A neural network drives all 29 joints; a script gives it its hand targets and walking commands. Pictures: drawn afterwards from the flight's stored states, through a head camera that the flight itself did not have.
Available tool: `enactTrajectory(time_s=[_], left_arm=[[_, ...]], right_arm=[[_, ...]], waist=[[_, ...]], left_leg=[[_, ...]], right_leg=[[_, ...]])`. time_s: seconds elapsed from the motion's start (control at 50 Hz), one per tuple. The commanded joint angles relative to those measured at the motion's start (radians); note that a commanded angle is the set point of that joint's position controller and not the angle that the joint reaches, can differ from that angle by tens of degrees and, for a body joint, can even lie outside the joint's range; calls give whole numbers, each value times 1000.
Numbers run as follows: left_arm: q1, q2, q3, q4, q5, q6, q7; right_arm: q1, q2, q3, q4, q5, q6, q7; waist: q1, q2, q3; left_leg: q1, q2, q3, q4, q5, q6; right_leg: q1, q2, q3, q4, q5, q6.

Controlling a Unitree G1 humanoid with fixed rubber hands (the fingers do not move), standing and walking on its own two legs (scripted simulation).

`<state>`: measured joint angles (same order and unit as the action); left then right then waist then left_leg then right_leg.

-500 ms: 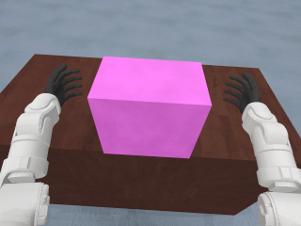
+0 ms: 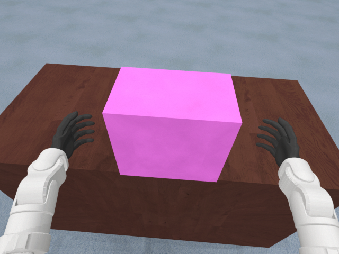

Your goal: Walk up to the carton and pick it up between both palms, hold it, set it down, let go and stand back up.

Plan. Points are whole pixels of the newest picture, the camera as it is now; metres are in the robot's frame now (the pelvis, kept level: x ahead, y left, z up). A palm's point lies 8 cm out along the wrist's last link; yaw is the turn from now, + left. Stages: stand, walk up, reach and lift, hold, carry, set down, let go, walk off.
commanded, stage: set down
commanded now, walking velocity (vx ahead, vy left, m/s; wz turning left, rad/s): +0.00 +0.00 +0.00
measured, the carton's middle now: (171, 127) +0.42 +0.02 +0.05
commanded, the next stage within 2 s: none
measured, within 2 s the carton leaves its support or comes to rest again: neither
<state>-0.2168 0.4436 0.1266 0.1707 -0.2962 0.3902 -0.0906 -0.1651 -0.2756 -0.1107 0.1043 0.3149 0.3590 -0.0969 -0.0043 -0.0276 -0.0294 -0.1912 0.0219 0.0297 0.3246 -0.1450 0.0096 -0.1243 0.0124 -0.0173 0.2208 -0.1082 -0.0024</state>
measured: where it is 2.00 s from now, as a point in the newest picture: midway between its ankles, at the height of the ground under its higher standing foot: outside the picture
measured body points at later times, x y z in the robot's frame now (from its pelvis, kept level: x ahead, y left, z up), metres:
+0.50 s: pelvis +0.02 -0.01 +0.00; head +0.02 +0.01 +0.45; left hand +0.25 +0.27 +0.05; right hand +0.25 -0.22 +0.06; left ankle +0.02 +0.11 -0.75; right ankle +0.01 -0.12 -0.75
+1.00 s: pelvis +0.03 -0.01 +0.00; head +0.02 +0.00 +0.45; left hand +0.21 +0.26 +0.01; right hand +0.22 -0.22 +0.01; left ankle +0.02 +0.11 -0.75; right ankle +0.01 -0.12 -0.75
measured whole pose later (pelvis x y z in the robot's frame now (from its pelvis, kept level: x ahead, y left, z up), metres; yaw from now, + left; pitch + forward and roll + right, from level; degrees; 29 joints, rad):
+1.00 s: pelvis +0.03 -0.01 +0.00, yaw -2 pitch -1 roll -1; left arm 0.34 0.40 0.08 0.00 -0.26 0.26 -0.11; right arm 0.42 -0.19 0.02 -0.07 0.25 0.21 -0.12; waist 0.06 -0.01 -0.01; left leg -0.09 0.04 0.05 0.31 -0.19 -0.01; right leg -0.03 0.03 0.01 0.20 -0.14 -0.02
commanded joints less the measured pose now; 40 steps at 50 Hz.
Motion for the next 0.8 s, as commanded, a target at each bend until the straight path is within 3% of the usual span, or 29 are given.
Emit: enactTrajectory(time_s=[0.0, 0.32, 0.52, 0.62, 0.78], left_arm=[[-187, 186, 79, -228, -5, -59, 1], [179, 160, 67, -348, -25, -173, -8], [353, 150, 53, -323, -36, -285, -19], [362, 155, 36, -338, -39, -243, -10], [453, 135, 44, -321, 7, -197, -13]], right_arm=[[-164, -154, -39, -227, 9, -55, -3], [248, -100, 7, -402, -7, -151, -16], [434, -50, 56, -400, -23, -247, -26], [431, -42, 58, -382, -38, -214, -25], [503, -17, 83, -342, -52, -198, -28]], waist=[[14, 75, -273], [45, 78, -128], [61, 85, -65], [49, 82, -35], [66, 78, -52]], left_leg=[[84, 7, -18, -34, 205, -7], [102, 22, -14, -32, 223, -26], [106, 30, -5, -20, 248, -35], [75, 36, 0, -36, 179, -37], [100, 28, 6, -23, 277, -38]], right_leg=[[138, -3, 52, -10, 119, -52], [115, -17, 66, -38, 73, -51], [99, -24, 69, -39, 50, -49], [80, -27, 73, -42, -1, -43], [105, -24, 85, -41, 82, -38]])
